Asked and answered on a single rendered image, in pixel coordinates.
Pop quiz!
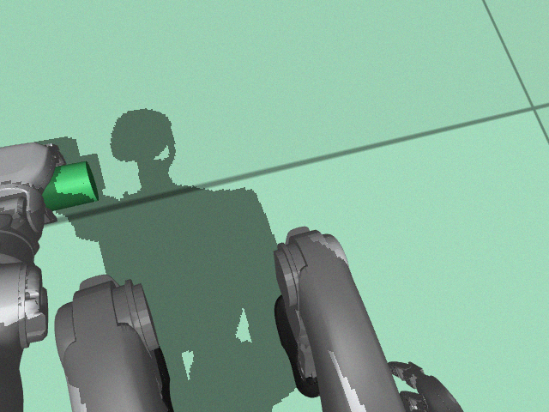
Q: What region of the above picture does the right robot foot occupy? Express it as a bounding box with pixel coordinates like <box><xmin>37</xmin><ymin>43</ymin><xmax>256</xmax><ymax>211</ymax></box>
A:
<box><xmin>274</xmin><ymin>295</ymin><xmax>320</xmax><ymax>398</ymax></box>

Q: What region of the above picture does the left robot hand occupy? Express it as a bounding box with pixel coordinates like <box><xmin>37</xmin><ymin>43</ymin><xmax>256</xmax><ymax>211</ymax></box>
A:
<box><xmin>0</xmin><ymin>142</ymin><xmax>67</xmax><ymax>225</ymax></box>

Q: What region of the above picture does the left robot arm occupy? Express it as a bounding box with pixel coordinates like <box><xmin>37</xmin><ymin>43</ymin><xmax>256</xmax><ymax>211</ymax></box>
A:
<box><xmin>0</xmin><ymin>184</ymin><xmax>48</xmax><ymax>412</ymax></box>

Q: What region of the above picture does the right robot hand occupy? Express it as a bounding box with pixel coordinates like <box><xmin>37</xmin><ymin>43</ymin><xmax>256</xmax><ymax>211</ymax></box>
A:
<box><xmin>388</xmin><ymin>361</ymin><xmax>464</xmax><ymax>412</ymax></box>

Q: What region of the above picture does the bottle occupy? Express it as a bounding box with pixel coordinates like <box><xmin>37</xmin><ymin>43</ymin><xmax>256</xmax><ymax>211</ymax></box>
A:
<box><xmin>42</xmin><ymin>161</ymin><xmax>99</xmax><ymax>211</ymax></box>

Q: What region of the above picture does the left robot foot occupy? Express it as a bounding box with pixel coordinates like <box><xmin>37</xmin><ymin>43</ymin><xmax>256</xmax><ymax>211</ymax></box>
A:
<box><xmin>154</xmin><ymin>347</ymin><xmax>174</xmax><ymax>412</ymax></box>

